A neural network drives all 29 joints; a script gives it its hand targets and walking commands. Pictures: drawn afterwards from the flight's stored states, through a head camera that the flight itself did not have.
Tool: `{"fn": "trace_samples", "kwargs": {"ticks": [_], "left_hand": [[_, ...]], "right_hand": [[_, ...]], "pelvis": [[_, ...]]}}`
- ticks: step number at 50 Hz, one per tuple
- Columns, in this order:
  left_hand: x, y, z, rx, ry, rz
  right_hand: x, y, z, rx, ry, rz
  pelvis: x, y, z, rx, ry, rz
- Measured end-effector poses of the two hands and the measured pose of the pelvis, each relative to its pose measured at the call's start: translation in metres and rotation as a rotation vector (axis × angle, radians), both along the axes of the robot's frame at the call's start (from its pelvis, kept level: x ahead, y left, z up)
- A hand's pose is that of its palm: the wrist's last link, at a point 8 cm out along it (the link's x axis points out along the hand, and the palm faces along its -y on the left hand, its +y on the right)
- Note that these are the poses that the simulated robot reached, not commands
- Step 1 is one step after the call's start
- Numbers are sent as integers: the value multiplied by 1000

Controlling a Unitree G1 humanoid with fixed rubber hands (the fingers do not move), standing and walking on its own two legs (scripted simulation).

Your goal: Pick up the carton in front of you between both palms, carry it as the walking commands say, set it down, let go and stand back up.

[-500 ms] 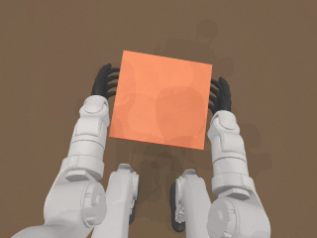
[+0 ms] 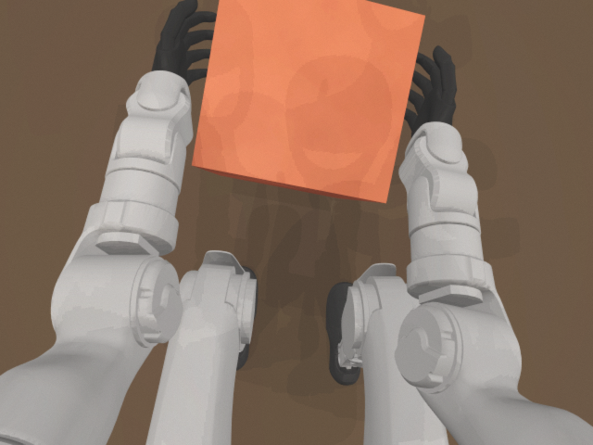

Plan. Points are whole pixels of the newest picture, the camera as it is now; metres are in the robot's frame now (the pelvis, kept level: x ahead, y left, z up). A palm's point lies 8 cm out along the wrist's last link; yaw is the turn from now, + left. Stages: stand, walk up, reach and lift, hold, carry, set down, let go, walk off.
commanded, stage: set down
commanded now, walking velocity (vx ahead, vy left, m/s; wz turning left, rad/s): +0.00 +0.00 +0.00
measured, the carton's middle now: (297, 114) +0.51 +0.04 -0.21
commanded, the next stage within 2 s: none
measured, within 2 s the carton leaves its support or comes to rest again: rests again in 0.70 s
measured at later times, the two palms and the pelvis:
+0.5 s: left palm (191, 87) +0.53 +0.19 -0.22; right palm (403, 123) +0.52 -0.11 -0.21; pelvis +0.00 +0.00 -0.07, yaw -1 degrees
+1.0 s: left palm (198, 93) +0.53 +0.18 -0.24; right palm (409, 124) +0.52 -0.12 -0.22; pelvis -0.01 -0.01 -0.08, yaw -1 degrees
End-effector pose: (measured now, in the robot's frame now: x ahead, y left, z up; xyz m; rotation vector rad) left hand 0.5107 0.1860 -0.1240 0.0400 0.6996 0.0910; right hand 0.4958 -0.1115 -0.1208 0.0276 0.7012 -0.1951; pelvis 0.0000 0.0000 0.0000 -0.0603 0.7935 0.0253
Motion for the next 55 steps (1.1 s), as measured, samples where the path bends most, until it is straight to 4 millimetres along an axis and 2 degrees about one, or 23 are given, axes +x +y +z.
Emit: {"fn": "trace_samples", "kwargs": {"ticks": [11,15,19,29,40,55], "left_hand": [[16,3,-72,16,24,-27],[20,4,-88,14,23,-28],[23,3,-91,6,13,-26],[17,2,-98,22,57,-38],[16,-4,-109,8,67,-64],[16,-3,-112,-29,65,-81]], "right_hand": [[12,3,-72,0,24,-6],[25,3,-78,-16,21,11],[27,3,-80,-8,10,1],[20,0,-90,-6,52,14],[24,-9,-101,-11,59,41],[26,-14,-104,8,56,79]], "pelvis": [[-2,-1,-42,-6,-41,-5],[1,-1,-53,-7,-62,-7],[3,-2,-60,-10,-75,-6],[1,-1,-68,-8,-94,-8],[-6,-2,-76,3,-130,-29],[-9,-7,-77,11,-161,-34]]}}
